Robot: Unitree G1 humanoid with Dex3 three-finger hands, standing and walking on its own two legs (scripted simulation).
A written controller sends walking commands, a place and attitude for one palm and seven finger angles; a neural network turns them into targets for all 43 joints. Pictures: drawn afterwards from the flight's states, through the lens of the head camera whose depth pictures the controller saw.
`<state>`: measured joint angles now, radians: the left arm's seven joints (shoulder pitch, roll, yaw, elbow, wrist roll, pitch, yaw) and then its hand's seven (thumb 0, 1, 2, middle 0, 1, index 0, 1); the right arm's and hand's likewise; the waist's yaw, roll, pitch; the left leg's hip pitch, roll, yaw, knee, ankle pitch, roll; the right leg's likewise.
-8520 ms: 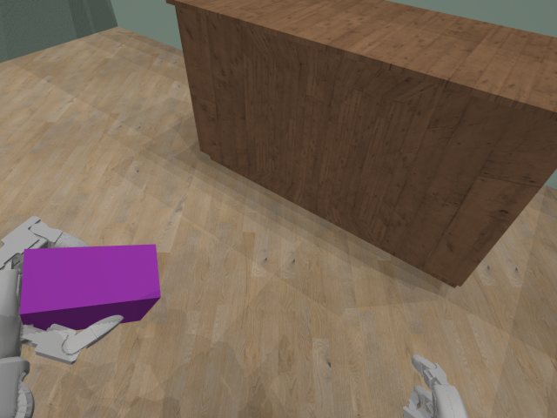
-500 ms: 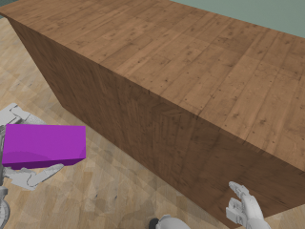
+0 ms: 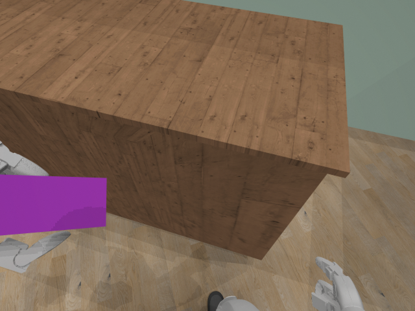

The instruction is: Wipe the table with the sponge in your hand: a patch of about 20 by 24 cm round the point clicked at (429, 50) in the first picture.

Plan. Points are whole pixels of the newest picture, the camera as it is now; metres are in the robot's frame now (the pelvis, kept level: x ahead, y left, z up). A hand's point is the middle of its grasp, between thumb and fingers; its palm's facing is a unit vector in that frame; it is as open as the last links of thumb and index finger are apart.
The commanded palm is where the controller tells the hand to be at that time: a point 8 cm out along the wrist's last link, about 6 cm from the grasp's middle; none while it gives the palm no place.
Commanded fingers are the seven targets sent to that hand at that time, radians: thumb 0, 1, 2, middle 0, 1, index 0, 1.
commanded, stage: turn to face it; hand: left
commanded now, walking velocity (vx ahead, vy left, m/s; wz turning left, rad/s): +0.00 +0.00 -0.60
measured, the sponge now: (61, 206) +0.22 +0.21 +0.17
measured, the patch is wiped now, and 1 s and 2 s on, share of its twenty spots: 0.00 0.00 0.00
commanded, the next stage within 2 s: come to a stop and stand still in 0.92 s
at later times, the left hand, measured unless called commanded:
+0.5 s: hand (167, 197) +0.24 +0.07 +0.18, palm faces +0.01 -0.84 -0.55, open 10.2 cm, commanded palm +0.19 +0.14 +0.19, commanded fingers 0.00 0.10 1.30 -1.20 -1.60 -1.20 -1.60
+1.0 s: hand (259, 234) +0.20 -0.04 +0.18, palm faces -0.18 -0.84 -0.52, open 10.2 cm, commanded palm +0.17 +0.04 +0.19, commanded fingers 0.00 0.10 1.30 -1.20 -1.60 -1.20 -1.60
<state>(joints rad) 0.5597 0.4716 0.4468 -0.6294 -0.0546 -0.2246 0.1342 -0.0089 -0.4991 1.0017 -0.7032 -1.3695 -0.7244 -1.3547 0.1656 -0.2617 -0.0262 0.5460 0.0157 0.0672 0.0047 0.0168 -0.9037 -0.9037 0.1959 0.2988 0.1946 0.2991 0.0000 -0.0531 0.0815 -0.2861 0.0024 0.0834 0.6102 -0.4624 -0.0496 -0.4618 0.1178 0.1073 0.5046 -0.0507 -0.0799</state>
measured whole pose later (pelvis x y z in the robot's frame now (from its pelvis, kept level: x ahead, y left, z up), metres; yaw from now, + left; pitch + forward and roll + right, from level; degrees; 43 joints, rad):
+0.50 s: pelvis -0.05 -0.06 +0.00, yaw -20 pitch +1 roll +1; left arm 0.55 0.45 0.43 -0.65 -0.05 -0.22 0.14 -0.01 -0.50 1.00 -0.70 -1.37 -0.72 -1.36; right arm 0.13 -0.22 0.00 0.55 0.01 0.05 0.00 0.02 -0.90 -0.90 0.20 0.30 0.20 0.30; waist -0.02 -0.02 0.15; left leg -0.42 0.07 0.07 0.92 -0.50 -0.09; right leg -0.38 0.04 0.02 0.59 -0.22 -0.05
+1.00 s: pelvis -0.12 -0.10 +0.00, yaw -35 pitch +0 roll +1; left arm 0.48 0.40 0.38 -0.55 -0.04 -0.21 0.14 -0.01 -0.50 1.00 -0.70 -1.37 -0.72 -1.36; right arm 0.15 -0.18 0.02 0.58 0.02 -0.02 -0.01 0.02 -0.90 -0.90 0.20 0.30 0.20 0.30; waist -0.01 0.04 0.13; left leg -0.45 0.11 0.05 1.06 -0.48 -0.07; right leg -0.34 0.01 -0.07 0.63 -0.30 -0.07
